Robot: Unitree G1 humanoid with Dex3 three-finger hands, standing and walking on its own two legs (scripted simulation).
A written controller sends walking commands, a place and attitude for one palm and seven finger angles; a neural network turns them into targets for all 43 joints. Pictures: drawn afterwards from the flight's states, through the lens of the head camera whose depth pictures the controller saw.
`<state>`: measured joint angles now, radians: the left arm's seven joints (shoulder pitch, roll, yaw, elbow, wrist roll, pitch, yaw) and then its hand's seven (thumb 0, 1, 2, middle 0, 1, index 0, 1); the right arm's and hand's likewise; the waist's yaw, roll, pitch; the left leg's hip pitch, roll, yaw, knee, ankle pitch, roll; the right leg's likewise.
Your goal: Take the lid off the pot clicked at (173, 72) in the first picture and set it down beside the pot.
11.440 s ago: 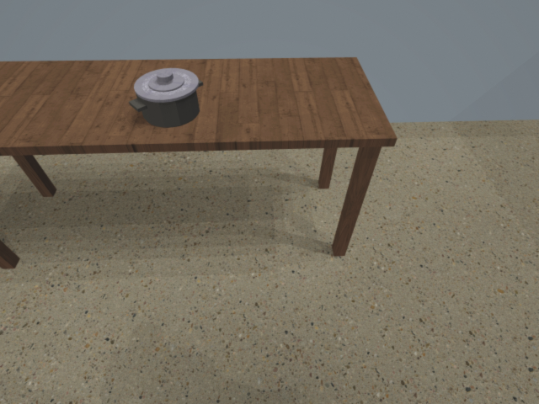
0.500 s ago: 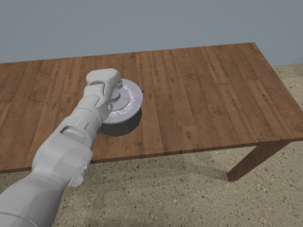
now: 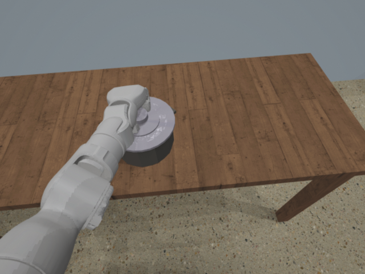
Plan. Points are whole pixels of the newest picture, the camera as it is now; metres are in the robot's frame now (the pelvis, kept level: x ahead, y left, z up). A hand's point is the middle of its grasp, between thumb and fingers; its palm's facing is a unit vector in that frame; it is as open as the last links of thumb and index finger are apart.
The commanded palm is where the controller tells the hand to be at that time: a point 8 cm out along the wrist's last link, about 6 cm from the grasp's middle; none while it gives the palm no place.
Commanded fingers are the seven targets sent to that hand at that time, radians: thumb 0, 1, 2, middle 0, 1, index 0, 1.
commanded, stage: close the fingers and squeeze the knob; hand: left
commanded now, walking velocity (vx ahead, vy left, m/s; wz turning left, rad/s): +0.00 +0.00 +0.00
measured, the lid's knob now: (139, 115) +0.50 +0.08 +0.02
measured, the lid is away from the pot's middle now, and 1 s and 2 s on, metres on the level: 0.01 0.00 0.02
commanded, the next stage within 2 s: lift the lid straight up in 0.92 s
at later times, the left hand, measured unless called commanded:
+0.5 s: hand (133, 119) +0.47 +0.09 +0.05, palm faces -0.37 -0.03 -0.93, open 8.1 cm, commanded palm +0.47 +0.08 +0.10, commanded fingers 0.00 0.41 0.90 -0.78 -1.06 -0.66 -1.00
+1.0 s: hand (133, 120) +0.47 +0.09 +0.05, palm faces -0.37 -0.06 -0.93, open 8.1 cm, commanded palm +0.47 +0.10 +0.10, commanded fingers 0.00 0.65 1.00 -1.05 -1.18 -0.73 -1.04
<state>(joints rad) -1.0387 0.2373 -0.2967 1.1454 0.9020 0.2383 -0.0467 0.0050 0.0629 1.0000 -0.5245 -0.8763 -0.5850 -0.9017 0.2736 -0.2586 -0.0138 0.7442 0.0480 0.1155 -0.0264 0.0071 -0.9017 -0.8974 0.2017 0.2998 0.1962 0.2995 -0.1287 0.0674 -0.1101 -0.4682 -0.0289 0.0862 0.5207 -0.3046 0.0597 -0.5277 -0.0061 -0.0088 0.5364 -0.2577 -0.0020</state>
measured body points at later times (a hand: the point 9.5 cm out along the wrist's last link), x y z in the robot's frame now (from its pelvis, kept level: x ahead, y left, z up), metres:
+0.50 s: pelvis +0.00 +0.00 +0.00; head +0.06 -0.02 +0.44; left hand +0.48 +0.09 +0.10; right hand +0.04 -0.26 -0.15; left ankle -0.04 +0.08 -0.73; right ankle -0.01 -0.12 -0.73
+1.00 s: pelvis -0.01 +0.00 +0.00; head +0.06 -0.02 +0.44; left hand +0.48 +0.09 +0.10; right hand +0.01 -0.27 -0.14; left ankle -0.04 +0.08 -0.73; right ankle -0.01 -0.12 -0.73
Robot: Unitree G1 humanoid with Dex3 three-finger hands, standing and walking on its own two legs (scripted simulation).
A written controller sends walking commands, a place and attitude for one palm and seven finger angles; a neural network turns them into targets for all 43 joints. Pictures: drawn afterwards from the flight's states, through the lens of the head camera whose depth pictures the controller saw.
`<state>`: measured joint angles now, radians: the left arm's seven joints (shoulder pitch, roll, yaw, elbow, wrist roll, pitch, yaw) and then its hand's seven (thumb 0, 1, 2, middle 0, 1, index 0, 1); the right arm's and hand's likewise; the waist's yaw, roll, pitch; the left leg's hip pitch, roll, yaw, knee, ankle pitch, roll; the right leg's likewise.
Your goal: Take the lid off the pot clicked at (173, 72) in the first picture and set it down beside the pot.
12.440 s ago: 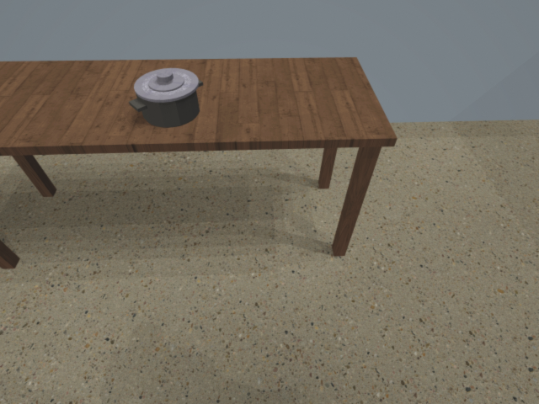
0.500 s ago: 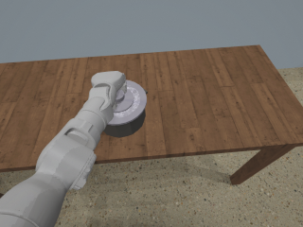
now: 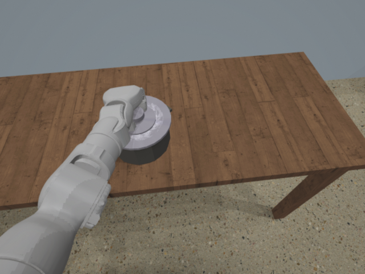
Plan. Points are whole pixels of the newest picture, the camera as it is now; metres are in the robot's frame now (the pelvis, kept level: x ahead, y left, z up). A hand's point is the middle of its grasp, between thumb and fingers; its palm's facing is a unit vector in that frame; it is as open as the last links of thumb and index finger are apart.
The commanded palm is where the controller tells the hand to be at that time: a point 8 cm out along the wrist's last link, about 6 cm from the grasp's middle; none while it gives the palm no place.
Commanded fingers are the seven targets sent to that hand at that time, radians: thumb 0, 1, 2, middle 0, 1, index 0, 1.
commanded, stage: lift the lid straight up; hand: left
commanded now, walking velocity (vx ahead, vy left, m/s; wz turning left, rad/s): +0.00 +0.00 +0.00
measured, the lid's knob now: (135, 114) +0.51 +0.08 +0.02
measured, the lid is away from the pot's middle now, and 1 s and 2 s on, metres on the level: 0.00 0.02 0.02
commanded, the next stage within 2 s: none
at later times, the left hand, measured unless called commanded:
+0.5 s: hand (123, 115) +0.47 +0.10 +0.06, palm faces -0.35 -0.06 -0.94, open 7.9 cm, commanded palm +0.48 +0.10 +0.14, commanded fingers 0.00 0.67 1.00 -1.10 -1.19 -0.72 -1.04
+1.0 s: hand (125, 100) +0.49 +0.09 +0.10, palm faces -0.33 -0.06 -0.94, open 7.9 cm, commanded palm +0.49 +0.09 +0.18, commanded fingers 0.00 0.67 1.00 -1.10 -1.19 -0.72 -1.04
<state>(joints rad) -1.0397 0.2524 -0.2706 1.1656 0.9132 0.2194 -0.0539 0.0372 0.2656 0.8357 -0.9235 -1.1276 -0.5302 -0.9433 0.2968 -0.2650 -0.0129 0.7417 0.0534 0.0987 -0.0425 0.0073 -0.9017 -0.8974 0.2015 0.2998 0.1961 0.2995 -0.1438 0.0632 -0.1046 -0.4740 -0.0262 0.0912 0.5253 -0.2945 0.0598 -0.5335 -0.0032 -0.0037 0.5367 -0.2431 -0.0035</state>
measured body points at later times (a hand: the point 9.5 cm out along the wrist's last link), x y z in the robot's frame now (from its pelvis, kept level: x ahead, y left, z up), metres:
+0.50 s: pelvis +0.00 +0.00 +0.00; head +0.06 -0.03 +0.45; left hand +0.48 +0.10 +0.12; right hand +0.05 -0.26 -0.14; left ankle -0.03 +0.08 -0.73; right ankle +0.00 -0.12 -0.73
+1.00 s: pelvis +0.01 +0.00 +0.01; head +0.06 -0.03 +0.45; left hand +0.50 +0.09 +0.15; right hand +0.07 -0.26 -0.14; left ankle -0.03 +0.08 -0.73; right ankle +0.00 -0.12 -0.73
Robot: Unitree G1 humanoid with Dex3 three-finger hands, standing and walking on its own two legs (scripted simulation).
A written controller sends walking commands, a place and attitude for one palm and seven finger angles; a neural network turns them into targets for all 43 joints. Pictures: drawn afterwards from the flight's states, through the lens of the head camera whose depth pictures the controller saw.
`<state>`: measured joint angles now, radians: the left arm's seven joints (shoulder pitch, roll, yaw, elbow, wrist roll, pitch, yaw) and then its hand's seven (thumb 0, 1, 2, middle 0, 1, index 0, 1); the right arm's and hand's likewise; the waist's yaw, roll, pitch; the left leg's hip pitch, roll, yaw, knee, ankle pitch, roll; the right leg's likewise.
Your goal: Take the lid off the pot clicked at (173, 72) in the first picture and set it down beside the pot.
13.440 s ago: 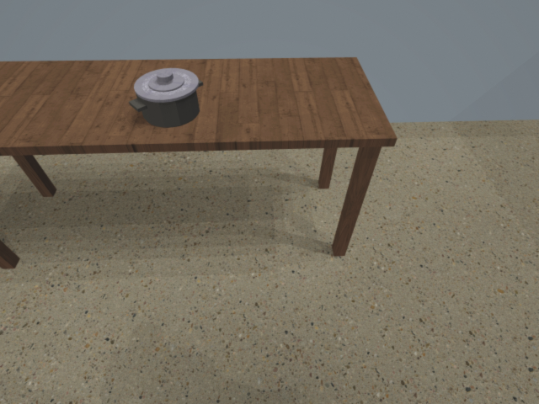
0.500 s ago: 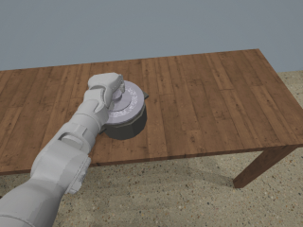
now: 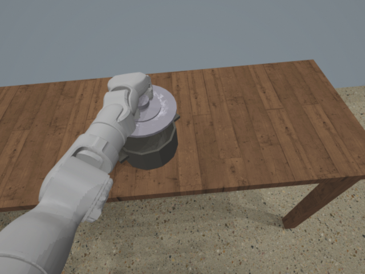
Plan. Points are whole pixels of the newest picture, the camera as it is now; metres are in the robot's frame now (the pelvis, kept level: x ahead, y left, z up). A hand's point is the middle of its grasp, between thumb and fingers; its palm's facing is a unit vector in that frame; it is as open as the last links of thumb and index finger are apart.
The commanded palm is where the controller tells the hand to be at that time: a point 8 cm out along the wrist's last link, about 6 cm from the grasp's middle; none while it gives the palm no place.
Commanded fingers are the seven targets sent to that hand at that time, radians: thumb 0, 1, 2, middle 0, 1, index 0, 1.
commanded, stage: lift the lid straight up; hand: left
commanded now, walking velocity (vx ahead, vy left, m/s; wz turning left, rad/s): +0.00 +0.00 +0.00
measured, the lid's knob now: (140, 101) +0.52 +0.07 +0.07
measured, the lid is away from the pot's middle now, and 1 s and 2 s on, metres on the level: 0.02 0.02 0.10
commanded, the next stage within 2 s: move the lid sideways beside the pot in 1.02 s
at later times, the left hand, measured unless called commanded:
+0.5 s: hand (126, 95) +0.47 +0.09 +0.14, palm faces -0.29 -0.05 -0.96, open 7.9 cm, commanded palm +0.47 +0.09 +0.21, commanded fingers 0.00 0.67 1.00 -1.10 -1.19 -0.72 -1.04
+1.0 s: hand (125, 82) +0.48 +0.09 +0.17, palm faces -0.27 -0.05 -0.96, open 7.9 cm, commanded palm +0.47 +0.09 +0.24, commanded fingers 0.00 0.67 1.00 -1.10 -1.19 -0.72 -1.04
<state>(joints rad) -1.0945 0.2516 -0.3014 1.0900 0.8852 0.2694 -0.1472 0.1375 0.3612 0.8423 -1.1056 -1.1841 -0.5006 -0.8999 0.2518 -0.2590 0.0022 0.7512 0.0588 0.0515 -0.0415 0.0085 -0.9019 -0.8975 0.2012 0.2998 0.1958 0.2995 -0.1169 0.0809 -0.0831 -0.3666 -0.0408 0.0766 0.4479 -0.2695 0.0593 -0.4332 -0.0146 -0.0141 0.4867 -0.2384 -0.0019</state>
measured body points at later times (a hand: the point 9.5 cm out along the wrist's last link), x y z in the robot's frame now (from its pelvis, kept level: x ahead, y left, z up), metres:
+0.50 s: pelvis +0.00 +0.00 +0.00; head +0.03 -0.03 +0.45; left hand +0.48 +0.09 +0.19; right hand +0.08 -0.25 -0.14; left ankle -0.04 +0.08 -0.74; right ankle -0.01 -0.12 -0.74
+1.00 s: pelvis -0.01 +0.01 +0.00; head +0.03 -0.03 +0.45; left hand +0.49 +0.09 +0.22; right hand +0.07 -0.25 -0.14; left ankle -0.04 +0.08 -0.74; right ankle -0.01 -0.12 -0.74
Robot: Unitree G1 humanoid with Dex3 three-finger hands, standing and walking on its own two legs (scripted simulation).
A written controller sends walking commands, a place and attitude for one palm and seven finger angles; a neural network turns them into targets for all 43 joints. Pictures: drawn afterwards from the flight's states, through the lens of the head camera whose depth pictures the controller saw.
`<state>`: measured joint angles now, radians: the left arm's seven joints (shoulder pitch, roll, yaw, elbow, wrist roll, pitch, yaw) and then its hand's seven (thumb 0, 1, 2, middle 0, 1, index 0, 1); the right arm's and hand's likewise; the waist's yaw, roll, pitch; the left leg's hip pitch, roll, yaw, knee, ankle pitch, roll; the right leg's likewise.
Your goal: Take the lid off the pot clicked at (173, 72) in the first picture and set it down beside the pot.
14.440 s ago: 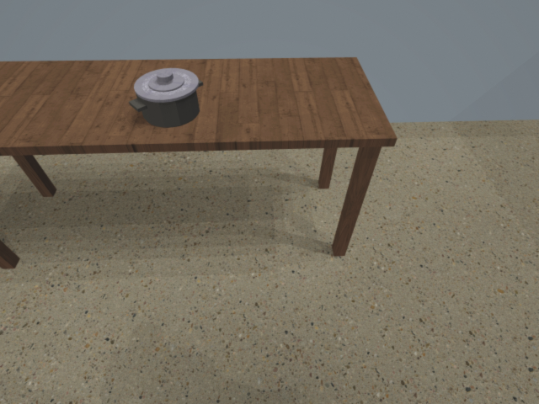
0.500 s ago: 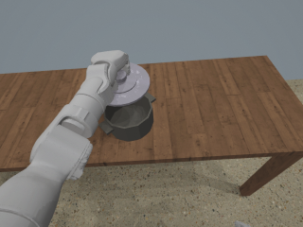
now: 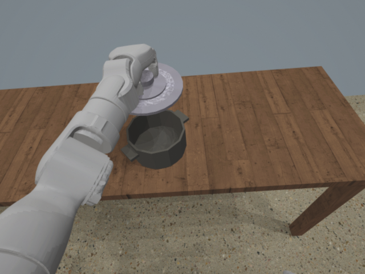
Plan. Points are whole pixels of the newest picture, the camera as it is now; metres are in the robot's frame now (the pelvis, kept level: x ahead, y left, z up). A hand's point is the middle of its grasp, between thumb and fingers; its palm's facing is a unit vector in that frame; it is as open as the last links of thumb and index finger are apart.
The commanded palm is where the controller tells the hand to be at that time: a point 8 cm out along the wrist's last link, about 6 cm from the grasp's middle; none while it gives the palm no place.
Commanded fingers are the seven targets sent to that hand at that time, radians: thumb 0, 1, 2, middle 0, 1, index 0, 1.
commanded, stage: lift the lid straight up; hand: left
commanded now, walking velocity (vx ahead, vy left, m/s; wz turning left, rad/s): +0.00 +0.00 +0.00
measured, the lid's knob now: (144, 78) +0.53 +0.06 +0.15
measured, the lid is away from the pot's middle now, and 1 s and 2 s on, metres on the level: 0.02 0.10 0.22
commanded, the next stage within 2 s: move the lid sideways beside the pot in 0.02 s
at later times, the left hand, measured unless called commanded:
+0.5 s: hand (120, 87) +0.48 +0.11 +0.17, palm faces -0.29 -0.03 -0.96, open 7.9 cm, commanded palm +0.48 +0.12 +0.23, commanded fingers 0.00 0.67 1.00 -1.10 -1.19 -0.72 -1.04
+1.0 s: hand (95, 88) +0.49 +0.17 +0.17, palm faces -0.31 -0.04 -0.95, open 7.9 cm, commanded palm +0.48 +0.18 +0.23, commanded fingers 0.00 0.67 1.00 -1.10 -1.19 -0.72 -1.04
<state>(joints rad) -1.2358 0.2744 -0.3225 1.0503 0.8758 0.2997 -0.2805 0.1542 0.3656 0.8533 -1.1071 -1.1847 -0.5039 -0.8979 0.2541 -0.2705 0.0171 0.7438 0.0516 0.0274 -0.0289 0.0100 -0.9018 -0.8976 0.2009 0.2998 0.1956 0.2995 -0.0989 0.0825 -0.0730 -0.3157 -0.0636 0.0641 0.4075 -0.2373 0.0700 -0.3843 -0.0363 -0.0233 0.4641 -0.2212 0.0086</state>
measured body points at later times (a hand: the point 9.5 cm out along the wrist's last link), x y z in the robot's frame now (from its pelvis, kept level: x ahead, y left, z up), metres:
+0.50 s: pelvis +0.00 +0.00 +0.00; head +0.03 -0.04 +0.45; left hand +0.49 +0.11 +0.22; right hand +0.10 -0.26 -0.13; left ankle -0.03 +0.07 -0.74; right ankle +0.00 -0.13 -0.74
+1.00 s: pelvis +0.00 +0.01 +0.00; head +0.05 -0.02 +0.45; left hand +0.50 +0.17 +0.22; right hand +0.07 -0.26 -0.14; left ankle -0.03 +0.07 -0.74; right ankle +0.00 -0.12 -0.74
